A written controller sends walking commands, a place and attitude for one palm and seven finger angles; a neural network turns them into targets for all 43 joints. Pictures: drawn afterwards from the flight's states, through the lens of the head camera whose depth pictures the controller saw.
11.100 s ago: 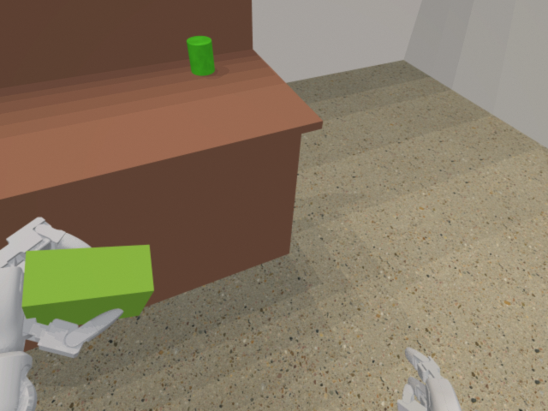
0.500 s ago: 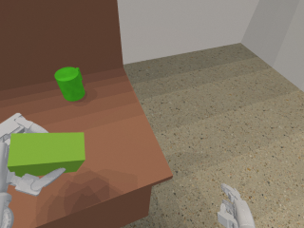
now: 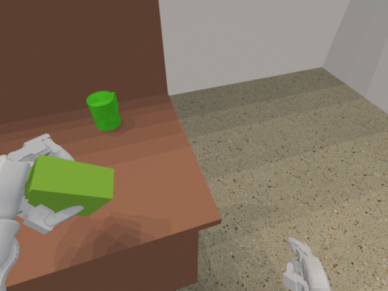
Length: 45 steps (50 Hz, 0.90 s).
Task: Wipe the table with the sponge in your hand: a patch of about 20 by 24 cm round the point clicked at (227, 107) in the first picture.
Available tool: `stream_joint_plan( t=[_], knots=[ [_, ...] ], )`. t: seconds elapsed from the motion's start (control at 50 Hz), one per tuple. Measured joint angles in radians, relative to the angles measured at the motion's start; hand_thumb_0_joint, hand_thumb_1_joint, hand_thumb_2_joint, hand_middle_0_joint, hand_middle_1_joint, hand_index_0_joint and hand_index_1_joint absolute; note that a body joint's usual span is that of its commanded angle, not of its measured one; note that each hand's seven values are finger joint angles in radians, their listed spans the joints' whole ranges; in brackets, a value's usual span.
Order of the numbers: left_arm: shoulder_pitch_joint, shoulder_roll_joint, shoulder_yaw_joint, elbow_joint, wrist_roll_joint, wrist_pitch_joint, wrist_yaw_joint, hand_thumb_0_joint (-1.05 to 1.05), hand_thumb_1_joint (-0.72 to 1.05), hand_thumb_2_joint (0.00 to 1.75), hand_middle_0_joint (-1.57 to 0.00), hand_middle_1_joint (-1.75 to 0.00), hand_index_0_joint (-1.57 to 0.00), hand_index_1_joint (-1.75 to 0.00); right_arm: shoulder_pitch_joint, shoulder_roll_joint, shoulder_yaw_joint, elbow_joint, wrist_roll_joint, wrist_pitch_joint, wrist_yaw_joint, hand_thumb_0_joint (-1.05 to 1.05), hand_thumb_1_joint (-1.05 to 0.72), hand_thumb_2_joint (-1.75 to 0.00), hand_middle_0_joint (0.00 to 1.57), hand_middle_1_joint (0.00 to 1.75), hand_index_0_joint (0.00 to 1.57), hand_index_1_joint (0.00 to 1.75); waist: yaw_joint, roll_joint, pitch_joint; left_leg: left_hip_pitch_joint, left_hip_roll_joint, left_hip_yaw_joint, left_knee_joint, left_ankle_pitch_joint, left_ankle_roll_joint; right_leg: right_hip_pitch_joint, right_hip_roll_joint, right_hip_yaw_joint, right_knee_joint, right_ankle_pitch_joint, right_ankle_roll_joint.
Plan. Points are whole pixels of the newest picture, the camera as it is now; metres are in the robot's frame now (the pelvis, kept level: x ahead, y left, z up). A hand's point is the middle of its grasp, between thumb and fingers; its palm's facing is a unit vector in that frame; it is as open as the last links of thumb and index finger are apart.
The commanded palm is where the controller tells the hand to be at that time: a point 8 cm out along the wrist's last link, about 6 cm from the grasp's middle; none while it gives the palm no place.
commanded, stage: turn the palm down, sponge in hand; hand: left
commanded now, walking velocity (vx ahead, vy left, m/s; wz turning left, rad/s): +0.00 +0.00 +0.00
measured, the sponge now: (78, 190) +0.23 +0.23 +0.14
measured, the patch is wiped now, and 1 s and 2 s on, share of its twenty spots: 0.00 0.00 0.00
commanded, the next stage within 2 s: move the sponge above the wiping area in 1.80 s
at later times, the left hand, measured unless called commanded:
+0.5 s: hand (54, 175) +0.24 +0.26 +0.17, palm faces +0.26 -0.45 -0.86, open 9.8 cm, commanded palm +0.20 +0.27 +0.21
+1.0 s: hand (48, 170) +0.24 +0.27 +0.17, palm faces +0.18 -0.23 -0.96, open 9.8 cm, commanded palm +0.20 +0.28 +0.23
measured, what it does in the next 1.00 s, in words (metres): stands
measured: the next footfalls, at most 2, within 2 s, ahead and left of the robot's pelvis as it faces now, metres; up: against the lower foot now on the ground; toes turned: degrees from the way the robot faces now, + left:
none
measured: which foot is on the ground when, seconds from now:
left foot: down 0.00-1.00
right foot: down 0.00-1.00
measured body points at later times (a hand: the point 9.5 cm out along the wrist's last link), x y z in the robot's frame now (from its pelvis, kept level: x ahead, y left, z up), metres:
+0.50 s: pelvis +0.01 -0.02 +0.00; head +0.01 -0.06 +0.45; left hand +0.22 +0.28 +0.22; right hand +0.22 -0.26 -0.09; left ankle +0.01 +0.10 -0.74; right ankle +0.03 -0.09 -0.74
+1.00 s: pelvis +0.01 -0.01 +0.00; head +0.01 -0.05 +0.45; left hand +0.23 +0.28 +0.22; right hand +0.26 -0.22 -0.08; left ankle +0.01 +0.10 -0.74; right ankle +0.03 -0.09 -0.74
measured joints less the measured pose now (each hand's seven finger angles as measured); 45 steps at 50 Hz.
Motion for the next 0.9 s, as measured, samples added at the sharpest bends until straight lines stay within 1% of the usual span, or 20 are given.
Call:
stream_joint_plan(
  t=[0.04, 0.08, 0.12, 0.16, 0.2, 0.24, 0.32, 0.36, 0.4, 0.44, 0.52, 0.56, 0.62, 0.72, 0.8, 0.9],
  knots=[
    [-0.029, 0.011, 0.028, 0.03, 0.015, 0.022, 0.016, 0.0, -0.45, 1.01, -0.78, -1.34, -0.77, -1.34, -0.002, -0.007, -0.001, 0.013, 0.007, 0.008, -0.009, 0.01, -0.9, -0.9, 0.2, 0.3, 0.2, 0.3, 0.01, 0.01, -0.001, -0.004, 0.005, -0.011, 0.01, -0.003, -0.006, 0.003, 0.004, -0.011, 0.001, -0.001, -0.006],
    [-0.058, 0.017, 0.047, 0.065, 0.024, 0.06, 0.01, 0.0, -0.45, 1.01, -0.78, -1.34, -0.77, -1.34, -0.001, -0.016, 0.001, 0.02, 0.015, 0.014, -0.021, 0.01, -0.9, -0.9, 0.2, 0.3, 0.2, 0.3, 0.016, 0.024, -0.005, -0.005, 0.007, -0.019, 0.014, -0.004, -0.01, 0.006, 0.006, -0.02, 0.001, -0.002, -0.01],
    [-0.076, 0.024, 0.051, 0.095, 0.034, 0.099, -0.017, 0.0, -0.45, 1.01, -0.78, -1.34, -0.77, -1.34, -0.001, -0.025, 0.006, 0.021, 0.025, 0.017, -0.037, 0.01, -0.9, -0.9, 0.2, 0.3, 0.2, 0.3, 0.021, 0.036, -0.006, -0.002, 0.008, -0.024, 0.014, -0.003, -0.013, 0.009, 0.008, -0.025, 0.001, -0.003, -0.014],
    [-0.086, 0.031, 0.036, 0.118, 0.049, 0.125, -0.053, 0.0, -0.45, 1.01, -0.78, -1.34, -0.77, -1.34, -0.001, -0.031, 0.008, 0.017, 0.032, 0.014, -0.052, 0.01, -0.9, -0.9, 0.2, 0.3, 0.2, 0.3, 0.023, 0.047, -0.005, 0.0, 0.01, -0.027, 0.013, -0.002, -0.016, 0.011, 0.01, -0.028, 0.001, -0.004, -0.016],
    [-0.09, 0.04, 0.013, 0.129, 0.064, 0.126, -0.086, 0.0, -0.45, 1.01, -0.78, -1.34, -0.77, -1.34, -0.001, -0.032, 0.007, 0.01, 0.034, 0.008, -0.064, 0.01, -0.9, -0.9, 0.2, 0.3, 0.2, 0.3, 0.023, 0.051, -0.002, -0.001, 0.012, -0.029, 0.015, -0.002, -0.019, 0.01, 0.012, -0.03, 0.004, -0.006, -0.018],
    [-0.087, 0.054, -0.008, 0.125, 0.08, 0.11, -0.105, 0.0, -0.45, 1.01, -0.78, -1.34, -0.77, -1.34, -0.004, -0.03, 0.004, 0.005, 0.033, 0.003, -0.07, 0.01, -0.9, -0.9, 0.2, 0.3, 0.2, 0.3, 0.025, 0.052, 0.002, -0.002, 0.018, -0.028, 0.02, -0.006, -0.023, 0.008, 0.017, -0.029, 0.009, -0.009, -0.022],
    [-0.088, 0.072, -0.027, 0.102, 0.116, 0.069, -0.089, 0.0, -0.45, 1.01, -0.78, -1.34, -0.77, -1.34, -0.005, -0.023, -0.007, -0.002, 0.029, 0.002, -0.068, 0.01, -0.9, -0.9, 0.2, 0.3, 0.2, 0.3, 0.024, 0.051, 0.004, -0.008, 0.028, -0.024, 0.036, -0.021, -0.031, 0.001, 0.027, -0.025, 0.019, -0.017, -0.031],
    [-0.086, 0.081, -0.024, 0.085, 0.136, 0.072, -0.07, 0.0, -0.45, 1.01, -0.78, -1.34, -0.77, -1.34, -0.003, -0.022, -0.011, -0.007, 0.03, 0.01, -0.063, 0.01, -0.9, -0.9, 0.2, 0.3, 0.2, 0.3, 0.024, 0.051, 0.0, -0.009, 0.031, -0.019, 0.04, -0.027, -0.033, -0.002, 0.031, -0.021, 0.024, -0.021, -0.033],
    [-0.077, 0.091, -0.014, 0.064, 0.152, 0.094, -0.056, 0.0, -0.45, 1.01, -0.78, -1.34, -0.77, -1.34, 0.0, -0.024, -0.013, -0.014, 0.032, 0.023, -0.058, 0.01, -0.9, -0.9, 0.2, 0.3, 0.2, 0.3, 0.022, 0.052, -0.005, -0.008, 0.032, -0.014, 0.039, -0.032, -0.033, -0.005, 0.031, -0.016, 0.03, -0.027, -0.034],
    [-0.059, 0.102, -0.003, 0.042, 0.165, 0.128, -0.051, 0.0, -0.45, 1.01, -0.78, -1.34, -0.77, -1.34, 0.002, -0.029, -0.012, -0.021, 0.038, 0.038, -0.056, 0.01, -0.9, -0.9, 0.2, 0.3, 0.2, 0.3, 0.021, 0.055, -0.009, -0.004, 0.031, -0.008, 0.036, -0.035, -0.032, -0.006, 0.031, -0.01, 0.034, -0.032, -0.033],
    [-0.027, 0.12, -0.002, 0.003, 0.191, 0.195, -0.064, 0.01, -0.45, 1.01, -0.78, -1.34, -0.77, -1.34, 0.009, -0.041, -0.012, -0.033, 0.049, 0.062, -0.061, 0.01, -0.9, -0.9, 0.2, 0.3, 0.2, 0.3, 0.022, 0.062, -0.016, 0.0, 0.028, -0.004, 0.031, -0.039, -0.028, -0.007, 0.028, -0.005, 0.038, -0.04, -0.03],
    [-0.02, 0.121, -0.016, -0.011, 0.212, 0.215, -0.068, 0.01, -0.45, 1.01, -0.78, -1.34, -0.77, -1.34, 0.01, -0.047, -0.014, -0.037, 0.053, 0.066, -0.065, 0.01, -0.9, -0.9, 0.2, 0.3, 0.2, 0.3, 0.024, 0.066, -0.016, 0.0, 0.026, -0.004, 0.03, -0.04, -0.026, -0.007, 0.026, -0.005, 0.037, -0.041, -0.028],
    [-0.014, 0.118, -0.043, -0.034, 0.245, 0.227, -0.066, 0.01, -0.45, 1.01, -0.78, -1.34, -0.77, -1.34, 0.007, -0.051, -0.016, -0.038, 0.054, 0.07, -0.072, 0.01, -0.9, -0.9, 0.2, 0.3, 0.2, 0.3, 0.03, 0.067, -0.016, -0.001, 0.022, -0.004, 0.026, -0.038, -0.023, -0.009, 0.022, -0.005, 0.036, -0.042, -0.025],
    [-0.04, 0.122, -0.087, -0.041, 0.308, 0.252, -0.052, 0.01, -0.45, 1.01, -0.78, -1.34, -0.77, -1.34, -0.012, -0.046, -0.01, -0.034, 0.055, 0.079, -0.077, 0.01, -0.9, -0.9, 0.2, 0.3, 0.2, 0.3, 0.038, 0.068, -0.016, 0.005, 0.017, -0.004, 0.013, -0.032, -0.02, -0.003, 0.017, -0.005, 0.026, -0.038, -0.022],
    [-0.082, 0.129, -0.107, -0.022, 0.355, 0.299, -0.054, 0.01, -0.45, 1.01, -0.78, -1.34, -0.77, -1.34, -0.037, -0.041, 0.003, -0.032, 0.058, 0.091, -0.076, 0.01, -0.9, -0.9, 0.2, 0.3, 0.2, 0.3, 0.039, 0.072, -0.012, 0.02, 0.014, -0.004, -0.003, -0.024, -0.017, 0.012, 0.015, -0.003, 0.01, -0.03, -0.019],
    [-0.113, 0.134, -0.131, -0.012, 0.412, 0.357, -0.083, 0.01, -0.45, 1.01, -0.78, -1.34, -0.76, -1.34, -0.069, -0.039, 0.018, -0.035, 0.059, 0.102, -0.071, 0.01, -0.9, -0.9, 0.2, 0.3, 0.2, 0.3, 0.038, 0.081, -0.01, 0.039, 0.01, -0.001, -0.028, -0.011, -0.012, 0.031, 0.011, 0.0, -0.014, -0.017, -0.014]
  ],
)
